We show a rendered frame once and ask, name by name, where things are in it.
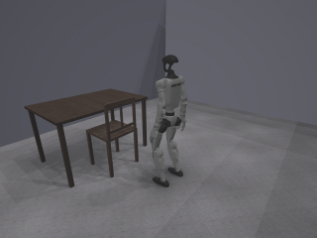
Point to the table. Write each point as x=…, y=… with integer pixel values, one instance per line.
x=69, y=109

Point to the robot right forearm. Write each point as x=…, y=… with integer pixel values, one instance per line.
x=183, y=108

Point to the right robot shin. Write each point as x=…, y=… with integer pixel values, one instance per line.
x=174, y=157

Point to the right robot hand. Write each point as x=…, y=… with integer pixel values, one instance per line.
x=183, y=121

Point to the robot left forearm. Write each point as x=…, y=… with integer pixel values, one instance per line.
x=159, y=116

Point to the left robot hand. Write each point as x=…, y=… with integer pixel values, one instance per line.
x=154, y=134

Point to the chair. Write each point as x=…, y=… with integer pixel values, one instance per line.
x=113, y=130

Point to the robot left upper arm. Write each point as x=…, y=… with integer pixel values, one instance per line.
x=160, y=85

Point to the robot right foot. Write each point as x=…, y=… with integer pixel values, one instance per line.
x=173, y=171

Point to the robot right upper arm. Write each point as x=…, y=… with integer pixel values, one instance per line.
x=183, y=96

